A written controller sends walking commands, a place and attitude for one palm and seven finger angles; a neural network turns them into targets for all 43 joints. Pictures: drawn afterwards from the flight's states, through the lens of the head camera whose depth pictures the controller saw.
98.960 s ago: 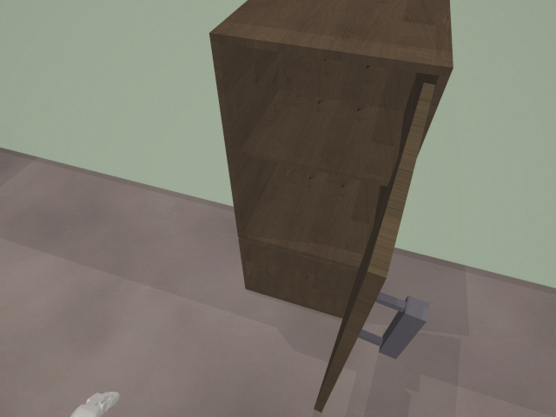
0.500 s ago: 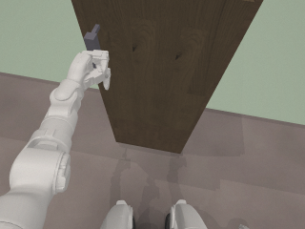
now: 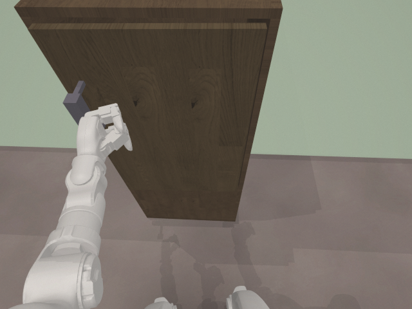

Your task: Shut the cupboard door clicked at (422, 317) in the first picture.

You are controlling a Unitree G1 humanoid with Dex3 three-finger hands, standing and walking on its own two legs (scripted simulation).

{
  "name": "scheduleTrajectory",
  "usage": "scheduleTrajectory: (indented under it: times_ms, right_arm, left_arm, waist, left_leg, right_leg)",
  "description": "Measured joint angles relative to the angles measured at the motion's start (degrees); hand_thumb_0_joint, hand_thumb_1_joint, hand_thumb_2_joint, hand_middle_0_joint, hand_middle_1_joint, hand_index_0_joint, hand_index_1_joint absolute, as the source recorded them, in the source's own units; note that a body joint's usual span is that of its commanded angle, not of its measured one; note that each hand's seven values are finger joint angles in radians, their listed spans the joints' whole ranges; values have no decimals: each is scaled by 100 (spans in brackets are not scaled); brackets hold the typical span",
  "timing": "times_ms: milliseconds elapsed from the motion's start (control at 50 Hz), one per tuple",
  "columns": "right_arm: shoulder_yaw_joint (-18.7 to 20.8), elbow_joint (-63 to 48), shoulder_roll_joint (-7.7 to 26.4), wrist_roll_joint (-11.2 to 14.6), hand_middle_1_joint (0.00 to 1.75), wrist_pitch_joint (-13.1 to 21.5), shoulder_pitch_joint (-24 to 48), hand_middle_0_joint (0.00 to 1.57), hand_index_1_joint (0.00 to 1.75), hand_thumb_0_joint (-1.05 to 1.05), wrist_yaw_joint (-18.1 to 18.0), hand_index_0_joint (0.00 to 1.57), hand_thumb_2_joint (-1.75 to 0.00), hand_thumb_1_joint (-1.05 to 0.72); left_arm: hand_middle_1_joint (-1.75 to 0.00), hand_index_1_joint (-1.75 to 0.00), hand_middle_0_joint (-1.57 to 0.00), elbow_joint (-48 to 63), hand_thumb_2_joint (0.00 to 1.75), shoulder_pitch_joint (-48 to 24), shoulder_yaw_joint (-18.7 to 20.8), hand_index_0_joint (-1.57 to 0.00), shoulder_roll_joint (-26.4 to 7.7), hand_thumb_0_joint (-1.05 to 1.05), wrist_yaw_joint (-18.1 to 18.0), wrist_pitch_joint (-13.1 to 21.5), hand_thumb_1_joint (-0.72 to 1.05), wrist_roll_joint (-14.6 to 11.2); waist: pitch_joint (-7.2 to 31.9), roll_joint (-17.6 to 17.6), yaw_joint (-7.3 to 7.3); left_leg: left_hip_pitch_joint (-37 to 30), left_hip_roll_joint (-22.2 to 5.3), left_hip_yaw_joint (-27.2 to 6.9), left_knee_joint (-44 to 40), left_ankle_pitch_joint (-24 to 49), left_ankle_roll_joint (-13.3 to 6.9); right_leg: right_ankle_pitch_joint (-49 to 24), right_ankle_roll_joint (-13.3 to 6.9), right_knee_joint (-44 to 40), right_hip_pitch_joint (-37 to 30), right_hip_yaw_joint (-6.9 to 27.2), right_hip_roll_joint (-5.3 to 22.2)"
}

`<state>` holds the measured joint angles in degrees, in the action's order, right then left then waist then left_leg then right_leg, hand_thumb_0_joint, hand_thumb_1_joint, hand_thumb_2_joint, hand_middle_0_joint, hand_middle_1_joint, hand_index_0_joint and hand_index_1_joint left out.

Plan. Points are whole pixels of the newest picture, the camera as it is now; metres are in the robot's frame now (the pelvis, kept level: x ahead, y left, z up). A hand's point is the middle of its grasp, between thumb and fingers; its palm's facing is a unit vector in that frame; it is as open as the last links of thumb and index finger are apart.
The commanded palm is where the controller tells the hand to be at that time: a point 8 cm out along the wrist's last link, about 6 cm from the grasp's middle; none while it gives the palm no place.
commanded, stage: pull the fist back off the door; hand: left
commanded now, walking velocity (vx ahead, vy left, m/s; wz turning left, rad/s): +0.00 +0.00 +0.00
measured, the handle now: (89, 114) +0.51 +0.21 +0.08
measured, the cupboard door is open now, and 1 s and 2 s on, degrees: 1 1 1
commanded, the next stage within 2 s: draw the hand back to the body in 0.36 s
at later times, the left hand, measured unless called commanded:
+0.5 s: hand (110, 166) +0.37 +0.15 +0.08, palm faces -0.04 -1.00 +0.00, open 3.1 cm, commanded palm +0.34 +0.21 +0.09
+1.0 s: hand (50, 196) +0.29 +0.20 +0.14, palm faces +0.00 -1.00 -0.06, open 3.1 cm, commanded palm +0.25 +0.26 +0.15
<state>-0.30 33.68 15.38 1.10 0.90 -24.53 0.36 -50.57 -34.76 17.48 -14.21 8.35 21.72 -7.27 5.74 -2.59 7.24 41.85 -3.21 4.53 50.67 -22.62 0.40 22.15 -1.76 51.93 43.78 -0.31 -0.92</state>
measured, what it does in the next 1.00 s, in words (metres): stands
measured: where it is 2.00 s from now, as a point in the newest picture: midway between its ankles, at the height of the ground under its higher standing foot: outside the picture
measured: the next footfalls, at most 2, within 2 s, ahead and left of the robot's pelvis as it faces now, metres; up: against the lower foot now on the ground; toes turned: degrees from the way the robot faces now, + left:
none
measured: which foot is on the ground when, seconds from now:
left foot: down 0.00-1.00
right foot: down 0.00-1.00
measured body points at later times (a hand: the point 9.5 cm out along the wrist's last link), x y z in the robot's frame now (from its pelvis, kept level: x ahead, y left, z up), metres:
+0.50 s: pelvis +0.02 +0.01 +0.01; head +0.06 +0.01 +0.46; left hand +0.37 +0.20 +0.08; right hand +0.21 -0.21 -0.08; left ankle +0.02 +0.13 -0.69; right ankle +0.03 -0.10 -0.69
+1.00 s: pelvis +0.01 +0.02 +0.03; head +0.01 +0.00 +0.48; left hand +0.28 +0.26 +0.15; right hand +0.19 -0.21 -0.05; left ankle +0.02 +0.13 -0.69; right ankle +0.03 -0.10 -0.69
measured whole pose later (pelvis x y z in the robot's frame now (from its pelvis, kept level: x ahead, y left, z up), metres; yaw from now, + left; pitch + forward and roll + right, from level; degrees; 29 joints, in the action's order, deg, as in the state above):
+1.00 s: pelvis +0.01 +0.02 +0.03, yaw +3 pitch +1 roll +0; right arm -1.8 31.8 15.4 3.7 5.2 -14.4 -3.8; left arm -6.4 1.2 8.6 -14.2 12.9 7.3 -14.3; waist 3.2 -3.0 0.2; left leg 22.0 -0.7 2.1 40.6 -20.1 -0.8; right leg 19.9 -0.3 40.1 21.7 -2.7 1.1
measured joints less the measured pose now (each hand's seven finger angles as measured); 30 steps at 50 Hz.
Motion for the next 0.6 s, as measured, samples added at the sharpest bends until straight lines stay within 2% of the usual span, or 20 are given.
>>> scheduleTrajectory:
  times_ms: [80, 160, 240, 300, 420, 520, 600]
  right_arm:
    - [55, -31, -16, 63, 30, -112, 76, 20, 30, 1, -34, 20, -89, -90]
    - [138, -32, 34, 100, 30, -45, 316, 20, 30, 1, -114, 20, -89, -90]
    - [190, 36, 120, 150, 30, 90, 675, 20, 30, 1, -208, 20, -89, -90]
    - [188, 24, 154, 175, 30, 161, 961, 20, 30, 1, -244, 20, -89, -90]
    - [56, -192, 28, 136, 30, 220, 1384, 20, 30, 0, -215, 20, -89, -90]
    - [-85, -283, -192, 71, 30, 208, 1404, 20, 30, 0, -145, 20, -89, -90]
    - [-166, -246, -294, 76, 30, 88, 1190, 20, 30, 0, -103, 20, -89, -90]
  left_arm:
    - [-150, -150, -130, 704, 91, 844, -33, -129, 71, 2, 18, -88, 90, -179]
    - [-150, -150, -130, 1366, 90, 1486, -309, -129, -11, 2, 145, -42, 90, -292]
    - [-150, -150, -130, 1778, 90, 1743, -713, -129, 42, 2, 431, 5, 90, -529]
    - [-150, -150, -130, 1902, 90, 1784, -1013, -130, 187, 2, 543, -125, 90, -608]
    - [-150, -150, -130, 1893, 90, 1714, -1360, -130, 498, 2, 292, -426, 90, -375]
    - [-150, -150, -130, 1995, 90, 1638, -1316, -130, 554, 2, -48, -362, 90, -199]
    - [-150, -150, -130, 2390, 90, 1909, -1150, -130, 436, 2, -39, -411, 90, -206]
  waist:
    - [-53, 76, -162]
    - [-106, 80, -356]
    - [-110, 52, -547]
    - [-76, 42, -629]
    - [-77, 86, -635]
    - [-110, 127, -611]
    - [-83, 68, -616]
  left_leg:
    - [-352, 11, -61, -229, 14, 26]
    - [-539, 35, -198, -299, 2, 54]
    - [-641, 89, -340, -270, -34, 49]
    - [-689, 144, -395, -241, -56, 22]
    - [-719, 231, -370, -169, -91, -35]
    - [-696, 235, -302, -88, -129, -58]
    - [-842, 210, -226, -159, -139, -76]
  right_leg:
    - [30, -29, -204, -369, -61, 1]
    - [59, -44, -339, -644, -195, 23]
    - [102, -23, -401, -853, -332, 76]
    - [135, 6, -402, -946, -385, 130]
    - [189, 65, -296, -968, -358, 220]
    - [213, 88, -195, -911, -288, 229]
    - [184, 106, -273, -1025, -212, 199]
